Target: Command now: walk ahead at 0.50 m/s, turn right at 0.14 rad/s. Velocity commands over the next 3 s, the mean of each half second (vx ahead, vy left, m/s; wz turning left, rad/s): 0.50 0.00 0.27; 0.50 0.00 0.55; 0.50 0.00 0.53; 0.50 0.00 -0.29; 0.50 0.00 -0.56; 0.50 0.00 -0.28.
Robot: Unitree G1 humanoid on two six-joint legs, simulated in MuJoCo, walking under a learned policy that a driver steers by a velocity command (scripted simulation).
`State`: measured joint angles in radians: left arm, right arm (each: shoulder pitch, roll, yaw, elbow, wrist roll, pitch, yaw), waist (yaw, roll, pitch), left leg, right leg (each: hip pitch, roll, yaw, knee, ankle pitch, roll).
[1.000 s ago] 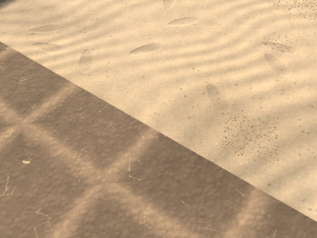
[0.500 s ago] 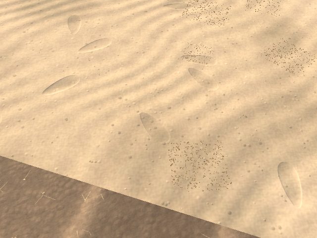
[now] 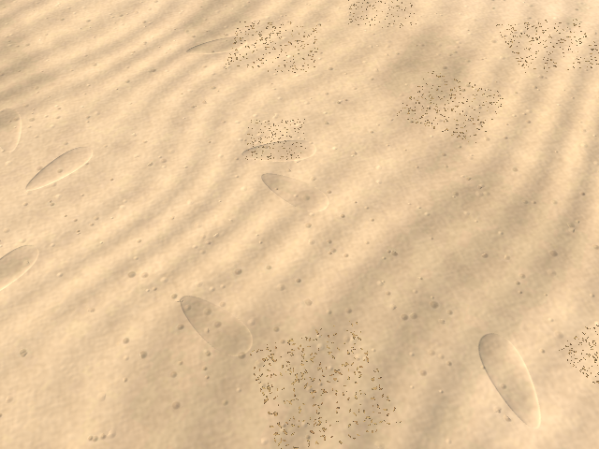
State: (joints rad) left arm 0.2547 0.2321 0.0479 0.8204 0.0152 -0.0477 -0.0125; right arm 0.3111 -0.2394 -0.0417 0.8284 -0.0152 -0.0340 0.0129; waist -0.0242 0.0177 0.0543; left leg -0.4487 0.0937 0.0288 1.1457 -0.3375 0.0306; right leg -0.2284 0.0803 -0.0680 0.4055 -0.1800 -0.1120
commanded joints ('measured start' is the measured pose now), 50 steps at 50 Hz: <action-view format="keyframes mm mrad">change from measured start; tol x32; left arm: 1 61 106 23 -19 -14 -33 4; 39 -343 107 5 -188 18 -21 -36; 46 256 205 38 -6 49 -64 -11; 50 46 144 34 -63 27 -52 18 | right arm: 1 94 -72 -24 -19 -14 22 15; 50 37 -174 -39 -50 -30 16 -23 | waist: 1 -18 -70 -49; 22 -41 229 -151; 50 62 -165 -143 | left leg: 1 -84 25 -22 -56 77 -13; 15 -257 -57 -18 -270 245 95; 20 332 -171 55 -566 15 198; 22 702 193 -684 -747 588 440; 31 302 -22 -287 -891 415 223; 44 293 -147 -316 -27 238 129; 46 -235 -225 -196 525 -470 90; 50 -397 -78 -117 545 -32 49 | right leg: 1 97 -258 225 -233 352 -109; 10 129 -235 5 -306 422 -25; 19 235 -324 -82 276 1102 -18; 20 139 -289 -87 519 974 -5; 22 -500 18 40 1124 -361 82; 42 -148 -147 182 -129 531 111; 46 756 -443 302 279 1151 78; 47 822 -517 414 313 1069 30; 49 398 -453 533 -80 -112 -65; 50 252 -506 554 -102 -50 -107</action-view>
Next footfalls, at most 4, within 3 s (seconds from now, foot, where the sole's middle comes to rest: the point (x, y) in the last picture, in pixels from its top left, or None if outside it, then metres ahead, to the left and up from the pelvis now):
0.38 left None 0.27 0.12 -0.78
0.90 right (301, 381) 0.68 0.04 -0.90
1.38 left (190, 352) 0.78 0.33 -0.90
1.96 right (172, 259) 1.08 0.41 -0.90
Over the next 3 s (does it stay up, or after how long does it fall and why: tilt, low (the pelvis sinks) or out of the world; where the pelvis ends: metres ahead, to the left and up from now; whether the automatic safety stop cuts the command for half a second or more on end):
stays up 1.43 0.58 -0.13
